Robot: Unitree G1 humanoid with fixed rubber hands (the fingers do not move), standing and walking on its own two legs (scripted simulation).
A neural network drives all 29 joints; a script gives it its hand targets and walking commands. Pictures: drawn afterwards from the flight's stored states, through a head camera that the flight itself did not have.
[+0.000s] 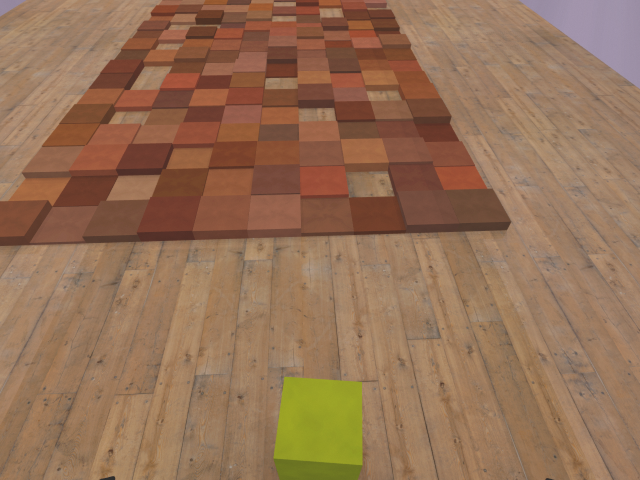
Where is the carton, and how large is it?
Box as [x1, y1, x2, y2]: [273, 377, 362, 479]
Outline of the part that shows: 284,377 273,457 279,478 357,479 362,464 361,382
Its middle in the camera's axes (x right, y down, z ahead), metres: +0.00 +0.52 +1.06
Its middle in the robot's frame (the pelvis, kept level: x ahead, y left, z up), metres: +0.39 +0.01 -0.66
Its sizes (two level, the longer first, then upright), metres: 0.210 0.200 0.250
